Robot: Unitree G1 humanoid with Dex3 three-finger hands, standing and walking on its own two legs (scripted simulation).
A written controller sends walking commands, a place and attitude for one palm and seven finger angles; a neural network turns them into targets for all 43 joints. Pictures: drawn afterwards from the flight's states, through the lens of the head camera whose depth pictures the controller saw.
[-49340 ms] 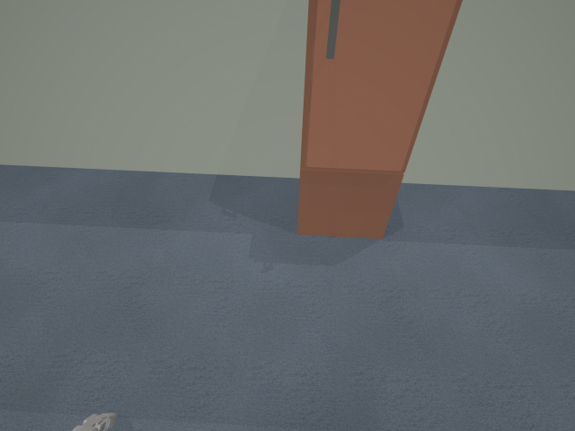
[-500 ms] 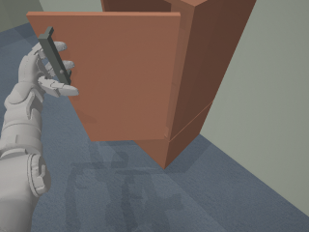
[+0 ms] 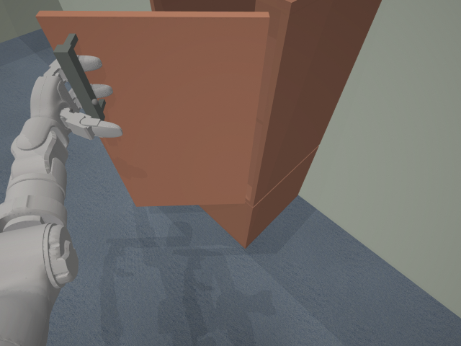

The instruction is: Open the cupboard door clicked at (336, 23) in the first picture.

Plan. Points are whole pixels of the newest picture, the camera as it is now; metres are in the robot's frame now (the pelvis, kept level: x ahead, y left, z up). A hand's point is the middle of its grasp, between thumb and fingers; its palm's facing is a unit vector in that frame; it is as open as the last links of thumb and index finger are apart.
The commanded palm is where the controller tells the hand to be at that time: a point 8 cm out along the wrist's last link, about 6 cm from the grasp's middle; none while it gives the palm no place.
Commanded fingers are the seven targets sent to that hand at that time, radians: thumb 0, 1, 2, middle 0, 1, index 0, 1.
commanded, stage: close the thumb around the handle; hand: left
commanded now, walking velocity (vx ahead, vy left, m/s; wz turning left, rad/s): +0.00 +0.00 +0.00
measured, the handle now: (85, 81) +0.53 +0.24 +0.16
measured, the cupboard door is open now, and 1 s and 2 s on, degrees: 47 53 100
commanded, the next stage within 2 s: pull the door open along its arc in 0.62 s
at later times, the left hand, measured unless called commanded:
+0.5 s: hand (90, 105) +0.46 +0.22 +0.16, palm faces +0.05 -1.00 +0.00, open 6.3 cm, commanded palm +0.44 +0.26 +0.16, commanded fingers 0.00 0.90 0.90 -0.40 -1.35 -0.40 -1.35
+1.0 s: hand (89, 116) +0.44 +0.21 +0.16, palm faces +0.02 -1.00 +0.00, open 5.9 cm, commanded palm +0.38 +0.26 +0.16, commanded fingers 0.00 0.90 0.90 -0.40 -1.35 -0.40 -1.35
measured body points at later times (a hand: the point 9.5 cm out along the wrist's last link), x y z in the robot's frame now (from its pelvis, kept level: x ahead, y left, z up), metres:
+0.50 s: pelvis +0.00 +0.00 +0.00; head +0.05 +0.00 +0.45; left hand +0.45 +0.27 +0.16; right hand +0.07 -0.26 -0.11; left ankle -0.04 +0.09 -0.73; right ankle +0.02 -0.10 -0.73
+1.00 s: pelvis +0.00 +0.00 +0.00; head +0.04 -0.01 +0.45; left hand +0.43 +0.27 +0.16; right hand +0.07 -0.27 -0.11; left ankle -0.04 +0.09 -0.73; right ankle +0.02 -0.10 -0.73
